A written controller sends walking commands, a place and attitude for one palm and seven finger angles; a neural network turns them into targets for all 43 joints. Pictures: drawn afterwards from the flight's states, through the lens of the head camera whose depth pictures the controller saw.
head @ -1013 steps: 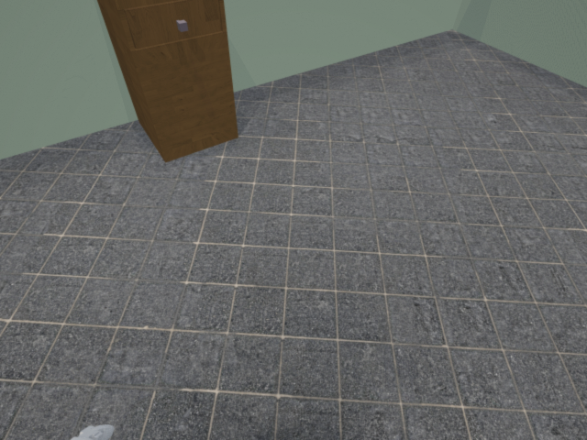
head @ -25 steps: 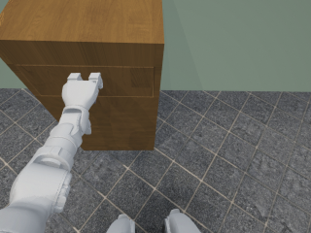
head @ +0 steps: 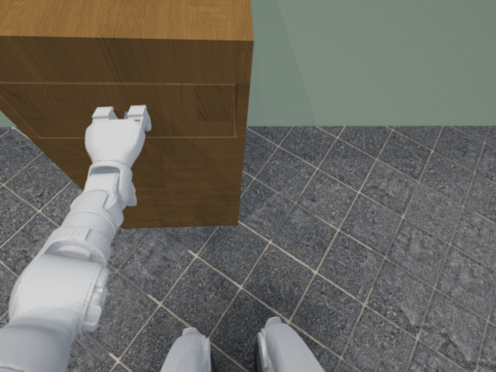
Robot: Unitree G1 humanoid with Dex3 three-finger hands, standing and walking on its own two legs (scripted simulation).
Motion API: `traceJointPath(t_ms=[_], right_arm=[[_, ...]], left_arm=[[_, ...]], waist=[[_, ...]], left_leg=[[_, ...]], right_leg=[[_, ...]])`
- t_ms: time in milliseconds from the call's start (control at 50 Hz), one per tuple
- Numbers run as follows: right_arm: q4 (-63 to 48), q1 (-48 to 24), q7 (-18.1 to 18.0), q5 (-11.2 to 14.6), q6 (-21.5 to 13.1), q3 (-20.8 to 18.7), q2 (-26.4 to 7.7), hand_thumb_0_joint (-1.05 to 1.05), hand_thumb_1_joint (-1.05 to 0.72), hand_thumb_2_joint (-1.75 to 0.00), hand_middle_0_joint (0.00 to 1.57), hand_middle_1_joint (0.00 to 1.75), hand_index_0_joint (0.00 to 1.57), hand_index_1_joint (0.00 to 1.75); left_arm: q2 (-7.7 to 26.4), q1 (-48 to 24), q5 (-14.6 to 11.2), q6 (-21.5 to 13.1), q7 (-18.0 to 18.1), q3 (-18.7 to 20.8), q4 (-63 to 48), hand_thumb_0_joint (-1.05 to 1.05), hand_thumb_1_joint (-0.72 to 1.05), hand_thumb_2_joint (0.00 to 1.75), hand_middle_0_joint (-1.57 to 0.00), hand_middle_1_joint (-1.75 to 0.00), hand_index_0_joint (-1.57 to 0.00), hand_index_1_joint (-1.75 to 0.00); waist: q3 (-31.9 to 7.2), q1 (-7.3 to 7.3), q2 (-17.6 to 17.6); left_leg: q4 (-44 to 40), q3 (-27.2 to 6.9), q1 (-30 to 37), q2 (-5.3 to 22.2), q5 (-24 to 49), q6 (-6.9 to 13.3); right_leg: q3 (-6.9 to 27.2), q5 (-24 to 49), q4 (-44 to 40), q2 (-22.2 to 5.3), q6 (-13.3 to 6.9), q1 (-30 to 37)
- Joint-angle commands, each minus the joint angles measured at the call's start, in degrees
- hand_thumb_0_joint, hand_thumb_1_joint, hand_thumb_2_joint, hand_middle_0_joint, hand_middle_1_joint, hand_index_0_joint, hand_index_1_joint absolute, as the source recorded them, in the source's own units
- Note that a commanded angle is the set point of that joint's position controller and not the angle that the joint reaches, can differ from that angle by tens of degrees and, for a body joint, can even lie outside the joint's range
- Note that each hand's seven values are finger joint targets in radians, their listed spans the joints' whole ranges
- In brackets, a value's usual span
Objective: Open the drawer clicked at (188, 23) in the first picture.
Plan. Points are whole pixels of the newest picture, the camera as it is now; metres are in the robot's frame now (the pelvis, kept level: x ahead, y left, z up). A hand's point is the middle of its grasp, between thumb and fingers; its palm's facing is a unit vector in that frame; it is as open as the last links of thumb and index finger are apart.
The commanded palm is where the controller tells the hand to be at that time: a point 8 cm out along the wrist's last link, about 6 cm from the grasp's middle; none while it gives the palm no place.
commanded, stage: lower the fingers behind the handle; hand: left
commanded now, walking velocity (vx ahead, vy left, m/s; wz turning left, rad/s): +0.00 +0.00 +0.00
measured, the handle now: (126, 129) +0.54 +0.17 -0.01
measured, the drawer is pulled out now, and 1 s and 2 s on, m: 0.00 0.00 0.06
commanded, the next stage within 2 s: close the thumb around the handle in 0.38 s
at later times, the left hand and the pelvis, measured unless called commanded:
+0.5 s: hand (125, 158) +0.49 +0.18 -0.03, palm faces -0.04 -0.03 -1.00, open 13.8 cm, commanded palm +0.47 +0.17 +0.03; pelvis +0.00 +0.00 +0.00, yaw +0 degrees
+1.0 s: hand (125, 158) +0.49 +0.17 -0.03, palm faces -0.04 -0.01 -1.00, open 7.1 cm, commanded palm +0.48 +0.16 +0.03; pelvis +0.00 +0.00 +0.00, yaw +0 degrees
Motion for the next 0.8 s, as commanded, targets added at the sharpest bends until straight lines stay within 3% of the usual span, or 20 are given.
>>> traceJointPath(t_ms=[0, 40, 80, 120, 180, 200, 220, 240, 320, 340, 360, 380, 460, 560, 580, 640, 720, 780], right_arm=[[-2.69, 8.61, -0.97, -0.18, -0.94, -3.62, -10.04, 0.0, -0.9, -0.9, 0.2, 0.3, 0.2, 0.3], [-2.4, 8.85, -0.91, -0.13, -0.76, -3.77, -10.03, 0.0, -0.9, -0.9, 0.2, 0.3, 0.2, 0.3], [-2.38, 8.66, -0.85, -0.11, -0.59, -3.77, -10.04, 0.0, -0.9, -0.9, 0.2, 0.3, 0.2, 0.3], [-2.36, 8.68, -0.77, -0.13, -0.59, -3.83, -9.92, 0.0, -0.9, -0.9, 0.2, 0.3, 0.2, 0.3], [-2.28, 8.57, -0.87, 0.07, -0.37, -3.83, -9.93, 0.0, -0.9, -0.9, 0.2, 0.3, 0.2, 0.3], [-2.41, 8.56, -0.84, 0.06, -0.32, -3.78, -9.97, 0.0, -0.9, -0.9, 0.2, 0.3, 0.2, 0.3], [-2.39, 8.34, -0.8, 0.03, -0.4, -3.84, -9.77, 0.0, -0.9, -0.9, 0.2, 0.3, 0.2, 0.3], [-2.25, 8.73, -0.84, 0.07, -0.43, -3.86, -9.94, 0.0, -0.9, -0.9, 0.2, 0.3, 0.2, 0.3], [-2.33, 8.26, -0.9, 0.04, -0.53, -3.69, -9.82, 0.0, -0.9, -0.9, 0.2, 0.3, 0.2, 0.3], [-2.47, 8.39, -1.01, 0.06, -0.53, -3.52, -10.15, 0.0, -0.9, -0.9, 0.2, 0.3, 0.2, 0.3], [-2.68, 8.13, -1.06, 0.02, -0.44, -3.41, -10.13, 0.0, -0.9, -0.9, 0.2, 0.3, 0.2, 0.3], [-2.67, 8.17, -1.15, -0.02, -0.54, -3.52, -9.94, 0.0, -0.9, -0.9, 0.2, 0.3, 0.2, 0.3], [-3.04, 7.89, -0.81, -0.05, -0.38, -3.54, -9.84, 0.0, -0.9, -0.9, 0.2, 0.3, 0.2, 0.3], [-2.64, 8.23, -0.74, 0.05, -0.34, -3.92, -9.85, 0.0, -0.9, -0.9, 0.2, 0.3, 0.2, 0.3], [-2.6, 8.37, -0.86, 0.05, -0.34, -3.89, -9.92, 0.0, -0.9, -0.9, 0.2, 0.3, 0.2, 0.3], [-2.36, 8.42, -0.87, 0.02, -0.22, -3.89, -9.87, 0.0, -0.9, -0.9, 0.2, 0.3, 0.2, 0.3], [-2.5, 7.96, -0.99, 0.0, -0.3, -3.37, -9.98, 0.0, -0.9, -0.9, 0.2, 0.3, 0.2, 0.3], [-2.62, 7.96, -1.06, 0.03, -0.52, -3.46, -9.98, 0.0, -0.9, -0.9, 0.2, 0.3, 0.2, 0.3]], left_arm=[[12.98, -24.24, -0.18, 0.0, 2.44, 2.89, -12.09, 0.0, -0.5, 0.3, -0.3, -1.2, -0.3, -1.2], [12.51, -23.56, -0.24, 0.33, 2.53, 2.66, -11.26, 0.0, -0.5, 0.3, -0.3, -1.2, -0.3, -1.2], [11.61, -23.19, -0.25, 0.96, 2.61, 2.11, -11.03, 0.0, -0.5, 0.3, -0.3, -1.2, -0.3, -1.2], [11.07, -23.71, -0.81, 0.92, 2.38, 1.99, -12.18, 0.0, -0.5, 0.3, -0.3, -1.2, -0.3, -1.2], [9.82, -23.4, -0.47, 1.1, 2.14, 0.78, -11.59, 0.0, -0.5, 0.3, -0.3, -1.2, -0.3, -1.2], [9.74, -22.78, -0.44, 1.14, 2.18, 0.91, -11.32, 0.0, -0.5, 0.3, -0.3, -1.2, -0.3, -1.2], [8.17, -23.69, -0.77, 1.09, 1.99, -0.13, -11.19, 0.0, -0.5, 0.3, -0.3, -1.2, -0.3, -1.2], [9.4, -24.05, -0.57, 0.83, 2.08, 0.61, -11.76, 0.0, -0.5, 0.3, -0.3, -1.2, -0.3, -1.2], [8.68, -25.14, -0.77, 0.8, 2.09, -0.01, -10.69, 0.0, -0.5, 0.3, -0.3, -1.2, -0.3, -1.2], [11.25, -24.93, -0.47, 0.59, 2.34, 1.66, -11.13, 0.0, -0.5, 0.3, -0.3, -1.2, -0.3, -1.2], [11.54, -24.29, -0.47, 0.75, 2.47, 1.88, -10.76, 0.0, -0.5, 0.3, -0.3, -1.2, -0.3, -1.2], [10.65, -25.63, -0.18, 0.57, 2.63, 0.96, -11.58, 0.0, -0.5, 0.3, -0.3, -1.2, -0.3, -1.2], [10.5, -22.88, -0.31, 0.81, 2.86, 1.64, -11.55, 0.0, -0.5, 0.3, -0.3, -1.2, -0.3, -1.2], [7.93, -23.65, -0.72, 1.2, 2.56, -0.14, -11.79, 0.0, -0.22, 0.42, -0.32, -1.23, -0.32, -1.23], [9.15, -23.62, -0.64, 1.03, 2.54, 0.68, -12.48, 0.0, -0.16, 0.44, -0.32, -1.24, -0.32, -1.24], [8.39, -23.77, -0.77, 0.96, 2.32, 0.14, -11.97, 0.0, 0.0, 0.52, -0.34, -1.25, -0.34, -1.25], [11.54, -24.09, -0.85, 0.74, 2.48, 2.08, -11.63, 0.0, 0.23, 0.61, -0.35, -1.28, -0.35, -1.28], [10.53, -23.56, -0.24, 0.78, 2.96, 1.23, -10.96, 0.0, 0.4, 0.68, -0.36, -1.3, -0.36, -1.3]], waist=[[-29.76, -0.27, 1.94], [-30.66, -0.49, 2.15], [-29.0, -0.25, 3.05], [-30.68, -0.22, 3.46], [-28.34, -0.66, 3.15], [-27.96, -0.21, 3.07], [-27.8, -0.88, 3.13], [-28.17, -0.69, 3.44], [-25.58, -1.4, 2.41], [-26.78, -0.69, 2.7], [-27.22, -0.41, 3.06], [-27.79, -1.0, 2.98], [-28.88, 0.29, 4.29], [-28.37, -0.85, 2.88], [-28.85, -0.46, 2.84], [-28.1, -0.91, 2.5], [-27.02, -0.1, 2.58], [-26.52, -0.52, 2.26]], left_leg=[[-4.53, -0.69, 19.13, -0.24, 22.57, 1.28], [-4.24, -0.83, 19.83, -0.26, 23.63, 1.23], [-4.62, -0.88, 20.65, -0.14, 24.09, 1.0], [-4.66, -1.28, 22.26, -0.04, 25.2, 0.9], [-5.05, -1.46, 22.56, 0.21, 24.48, 0.81], [-5.26, -1.62, 22.67, 0.19, 24.34, 0.74], [-5.2, -1.72, 22.98, 0.26, 24.29, 0.78], [-5.17, -1.73, 23.2, 0.33, 24.21, 0.78], [-5.43, -1.64, 21.4, 0.12, 21.39, 0.98], [-5.44, -1.66, 21.38, 0.09, 21.4, 1.01], [-5.33, -1.58, 21.13, -0.03, 21.55, 1.0], [-5.03, -1.54, 21.38, 0.04, 22.02, 1.03], [-5.09, -1.46, 22.49, 0.07, 23.65, 0.67], [-5.21, -1.88, 23.73, 0.37, 24.09, 0.69], [-5.2, -1.81, 23.61, 0.36, 24.53, 0.7], [-5.34, -1.83, 23.38, 0.39, 24.07, 0.78], [-5.5, -1.25, 20.21, -0.14, 21.04, 0.99], [-5.49, -1.4, 20.39, -0.04, 21.14, 0.99]], right_leg=[[0.78, 21.27, -6.91, -0.47, -0.52, 16.18], [0.7, 21.98, -6.75, -0.43, -0.49, 15.9], [0.37, 21.58, -7.02, -0.34, -0.59, 14.88], [0.14, 21.93, -6.84, -0.3, -0.67, 15.16], [-0.16, 20.41, -7.32, -0.21, -0.64, 13.51], [-0.34, 19.91, -7.36, -0.17, -0.77, 13.36], [-0.38, 19.64, -7.4, -0.17, -0.75, 12.78], [-0.41, 19.47, -7.32, -0.24, -0.7, 12.69], [-0.28, 17.29, -7.88, -0.29, -0.74, 11.96], [-0.17, 17.36, -7.55, -0.33, -0.73, 12.51], [-0.14, 17.59, -7.34, -0.27, -0.83, 12.73], [-0.09, 18.06, -7.19, -0.34, -0.72, 12.53], [-0.29, 19.07, -6.88, -0.18, -0.88, 13.27], [-0.44, 19.28, -7.43, -0.16, -0.72, 12.75], [-0.38, 19.77, -7.3, -0.19, -0.73, 13.34], [-0.38, 19.43, -7.52, -0.25, -0.67, 13.09], [0.24, 18.25, -7.6, -0.36, -0.81, 14.38], [0.07, 17.9, -7.65, -0.32, -0.71, 13.45]])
